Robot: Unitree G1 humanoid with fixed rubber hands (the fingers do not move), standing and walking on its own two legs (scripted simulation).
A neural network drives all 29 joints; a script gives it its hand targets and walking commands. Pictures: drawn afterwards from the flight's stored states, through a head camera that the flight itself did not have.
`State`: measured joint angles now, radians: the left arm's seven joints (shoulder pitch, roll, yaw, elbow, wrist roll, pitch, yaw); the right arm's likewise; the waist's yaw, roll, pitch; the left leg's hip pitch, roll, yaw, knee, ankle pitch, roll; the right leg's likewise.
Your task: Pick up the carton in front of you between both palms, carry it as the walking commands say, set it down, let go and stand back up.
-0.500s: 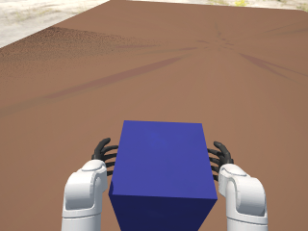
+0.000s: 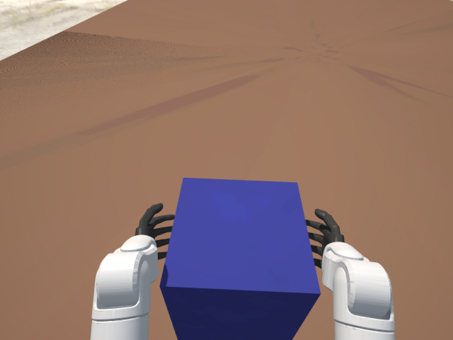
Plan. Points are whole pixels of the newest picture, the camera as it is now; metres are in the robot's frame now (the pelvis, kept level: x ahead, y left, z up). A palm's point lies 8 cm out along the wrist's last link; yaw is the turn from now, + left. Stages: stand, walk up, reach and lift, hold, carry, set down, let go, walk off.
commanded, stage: carry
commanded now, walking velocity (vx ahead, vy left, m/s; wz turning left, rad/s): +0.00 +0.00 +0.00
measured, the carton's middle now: (236, 264) +0.29 +0.00 +0.00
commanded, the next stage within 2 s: hold in 1.30 s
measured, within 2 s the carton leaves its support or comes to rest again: neither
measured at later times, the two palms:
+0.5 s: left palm (146, 282) +0.22 +0.14 +0.07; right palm (340, 290) +0.21 -0.16 +0.07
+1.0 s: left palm (156, 282) +0.23 +0.13 +0.04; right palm (339, 290) +0.23 -0.16 +0.04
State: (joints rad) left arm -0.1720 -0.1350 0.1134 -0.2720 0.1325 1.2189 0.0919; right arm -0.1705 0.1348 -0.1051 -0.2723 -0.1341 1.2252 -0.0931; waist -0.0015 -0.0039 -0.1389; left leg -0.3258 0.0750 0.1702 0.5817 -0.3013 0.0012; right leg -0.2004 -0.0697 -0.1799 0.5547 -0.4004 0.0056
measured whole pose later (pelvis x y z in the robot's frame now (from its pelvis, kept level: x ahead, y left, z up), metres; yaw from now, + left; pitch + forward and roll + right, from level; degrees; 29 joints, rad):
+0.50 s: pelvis -0.04 -0.01 +0.01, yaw +0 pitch +1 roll +0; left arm -0.13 -0.13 0.09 -0.10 0.18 1.04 0.06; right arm -0.12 0.13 -0.09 -0.10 -0.19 1.05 -0.06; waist 0.00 0.00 -0.13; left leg -0.33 0.09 0.17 0.51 -0.20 0.00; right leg -0.22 -0.05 -0.19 0.52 -0.32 -0.02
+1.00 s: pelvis -0.06 -0.01 +0.00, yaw +0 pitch +2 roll +0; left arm -0.22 -0.14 0.17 0.19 0.24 0.70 0.04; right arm -0.22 0.14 -0.17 0.19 -0.24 0.71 -0.04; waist 0.00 0.00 -0.08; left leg -0.36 0.10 0.16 0.50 -0.16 -0.01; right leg -0.27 -0.04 -0.19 0.54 -0.30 -0.04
